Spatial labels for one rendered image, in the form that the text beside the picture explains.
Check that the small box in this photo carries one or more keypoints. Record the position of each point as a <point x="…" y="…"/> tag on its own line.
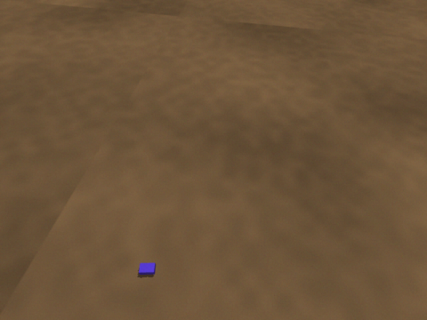
<point x="147" y="268"/>

